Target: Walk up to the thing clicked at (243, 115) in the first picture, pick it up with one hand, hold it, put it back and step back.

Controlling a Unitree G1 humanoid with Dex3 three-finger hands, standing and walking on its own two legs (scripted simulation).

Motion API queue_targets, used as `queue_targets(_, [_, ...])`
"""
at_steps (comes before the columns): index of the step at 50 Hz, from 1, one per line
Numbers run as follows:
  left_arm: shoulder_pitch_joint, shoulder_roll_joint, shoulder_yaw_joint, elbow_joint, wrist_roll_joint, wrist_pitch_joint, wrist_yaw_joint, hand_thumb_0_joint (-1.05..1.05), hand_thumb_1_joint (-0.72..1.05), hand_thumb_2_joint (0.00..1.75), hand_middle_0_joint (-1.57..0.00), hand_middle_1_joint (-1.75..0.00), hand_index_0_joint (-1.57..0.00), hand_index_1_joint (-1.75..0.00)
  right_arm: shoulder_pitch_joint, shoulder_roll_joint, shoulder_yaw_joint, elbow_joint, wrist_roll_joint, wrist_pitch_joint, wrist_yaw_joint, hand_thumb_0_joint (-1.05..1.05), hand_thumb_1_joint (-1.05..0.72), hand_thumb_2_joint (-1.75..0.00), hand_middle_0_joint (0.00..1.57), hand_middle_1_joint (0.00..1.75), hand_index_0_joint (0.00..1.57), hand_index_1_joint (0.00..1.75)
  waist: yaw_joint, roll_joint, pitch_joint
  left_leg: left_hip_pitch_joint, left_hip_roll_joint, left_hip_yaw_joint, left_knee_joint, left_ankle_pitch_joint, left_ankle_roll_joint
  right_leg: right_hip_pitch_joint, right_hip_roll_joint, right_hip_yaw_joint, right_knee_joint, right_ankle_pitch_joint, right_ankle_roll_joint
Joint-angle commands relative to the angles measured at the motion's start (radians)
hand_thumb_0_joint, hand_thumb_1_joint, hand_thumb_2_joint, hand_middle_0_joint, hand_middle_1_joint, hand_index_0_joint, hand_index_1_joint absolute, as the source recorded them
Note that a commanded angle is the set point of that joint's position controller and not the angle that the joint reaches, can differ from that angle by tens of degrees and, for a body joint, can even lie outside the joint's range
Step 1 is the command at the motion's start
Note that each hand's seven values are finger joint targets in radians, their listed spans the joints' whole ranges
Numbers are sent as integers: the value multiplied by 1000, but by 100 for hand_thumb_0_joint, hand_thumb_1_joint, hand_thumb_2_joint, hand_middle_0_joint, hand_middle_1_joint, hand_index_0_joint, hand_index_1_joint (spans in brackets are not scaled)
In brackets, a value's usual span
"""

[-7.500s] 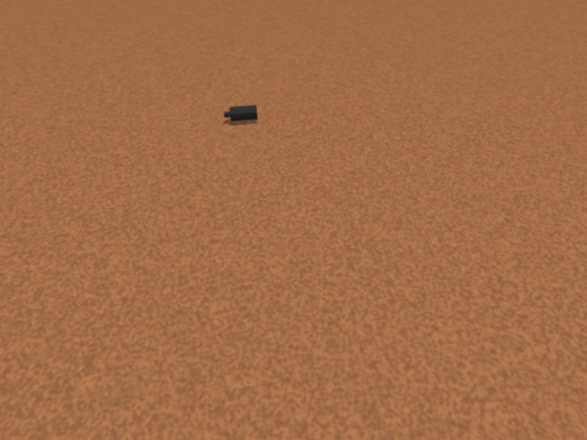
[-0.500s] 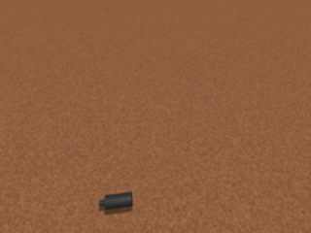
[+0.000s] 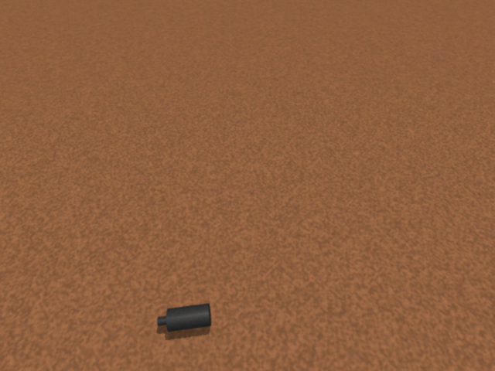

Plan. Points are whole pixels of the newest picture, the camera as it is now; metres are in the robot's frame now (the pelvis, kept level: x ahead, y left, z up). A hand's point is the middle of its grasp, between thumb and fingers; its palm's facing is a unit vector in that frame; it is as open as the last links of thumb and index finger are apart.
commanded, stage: stand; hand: left
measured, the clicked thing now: (184, 317) +0.48 +0.27 -0.74
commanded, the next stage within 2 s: none
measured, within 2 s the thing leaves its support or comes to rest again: neither
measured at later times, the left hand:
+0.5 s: hand out of the picture +0.06 +0.25 -0.15, palm faces -0.01 -0.94 -0.34, open 7.4 cm
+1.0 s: hand out of the picture +0.05 +0.24 -0.16, palm faces -0.01 -0.94 -0.34, open 7.4 cm
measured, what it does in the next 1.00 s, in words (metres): stands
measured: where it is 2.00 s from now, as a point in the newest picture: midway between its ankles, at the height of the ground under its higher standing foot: outside the picture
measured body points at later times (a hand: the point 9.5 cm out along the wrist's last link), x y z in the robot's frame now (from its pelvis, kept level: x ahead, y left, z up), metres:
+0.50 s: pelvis -0.02 +0.00 +0.00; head -0.01 -0.01 +0.45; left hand +0.06 +0.30 -0.13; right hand +0.06 -0.30 -0.13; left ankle -0.01 +0.11 -0.75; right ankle +0.00 -0.13 -0.75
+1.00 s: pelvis -0.01 -0.01 +0.00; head -0.01 -0.01 +0.45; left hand +0.05 +0.29 -0.13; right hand +0.06 -0.31 -0.13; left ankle -0.01 +0.11 -0.75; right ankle +0.00 -0.13 -0.75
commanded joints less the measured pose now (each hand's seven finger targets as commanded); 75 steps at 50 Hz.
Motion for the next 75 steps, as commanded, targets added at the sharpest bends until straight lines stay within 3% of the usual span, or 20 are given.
queue_targets(1, [-50,204,34,-64,-2,-25,13,0,90,90,-20,-30,-20,-30,-64,-226,-38,-60,2,-28,-20,0,-90,-90,20,30,20,30,1,13,-105,29,139,-101,-49,336,12,36,-117,78,-35,306,-35])
queue_targets(3, [-47,207,33,-60,-1,-25,14,0,90,90,-20,-30,-20,-30,-65,-220,-35,-54,3,-27,-19,0,-90,-90,20,30,20,30,1,8,-119,42,142,-103,-55,334,10,45,-117,74,-39,300,-31])
queue_targets(8, [-58,209,31,-53,0,-18,12,0,90,90,-20,-30,-20,-30,-80,-216,-30,-47,0,-23,-18,0,-90,-90,20,30,20,30,3,15,-99,8,133,-103,-98,194,3,33,-114,79,-71,169,-29])
queue_targets(12, [-65,212,30,-52,2,-21,11,0,90,90,-20,-30,-20,-30,-82,-216,-29,-40,0,-23,-15,0,-90,-90,20,30,20,30,1,10,-93,8,134,-103,-97,185,5,29,-121,87,-83,175,-29])
queue_targets(18, [-65,212,30,-52,5,-21,9,0,90,90,-20,-30,-20,-30,-86,-216,-31,-38,-5,-24,-11,0,-90,-90,20,30,20,30,2,6,-72,-19,129,-111,-117,79,5,-2,-115,85,-99,70,-28])
queue_targets(31, [-42,220,27,-48,3,-25,8,0,90,90,-20,-30,-20,-30,-63,-208,-30,-30,-6,-25,-8,0,-90,-90,20,30,20,30,-1,-6,-87,-15,130,-119,-102,109,7,2,-120,89,-93,88,-34])
queue_targets(38, [-31,214,26,-48,2,-22,9,0,90,90,-20,-30,-20,-30,-49,-214,-29,-25,-5,-20,-9,0,-90,-90,20,30,20,30,0,11,-63,-44,121,-115,-100,50,7,-15,-119,94,-107,32,-34])
queue_targets(43, [-22,216,25,-49,2,-26,9,0,90,90,-20,-30,-20,-30,-49,-211,-27,-32,-5,-22,-9,0,-90,-90,20,30,20,30,3,-4,-74,-25,128,-121,-95,107,10,-8,-120,93,-99,90,-35])
queue_targets(52, [-23,215,28,-51,4,-23,9,0,90,90,-20,-30,-20,-30,-51,-217,-27,-38,-3,-22,-11,0,-90,-90,20,30,20,30,7,-3,-71,-25,131,-124,-97,116,6,-7,-115,83,-94,79,-35])
queue_targets(60, [-26,217,29,-53,4,-25,9,0,90,90,-20,-30,-20,-30,-61,-220,-25,-44,-1,-25,-13,0,-90,-90,20,30,20,30,7,9,-89,-3,137,-123,-83,185,9,20,-123,83,-81,177,-36])
queue_targets(73, [-29,218,30,-51,4,-22,9,0,90,90,-20,-30,-20,-30,-52,-211,-23,-43,-2,-19,-13,0,-90,-90,20,30,20,30,6,0,-55,-32,128,-122,-99,95,5,-5,-116,83,-105,62,-34])
queue_targets(75, [-28,218,31,-54,5,-21,8,0,90,90,-20,-30,-20,-30,-54,-221,-27,-46,-4,-20,-13,0,-90,-90,20,30,20,30,6,12,-78,-19,132,-119,-94,105,9,7,-121,85,-96,89,-38])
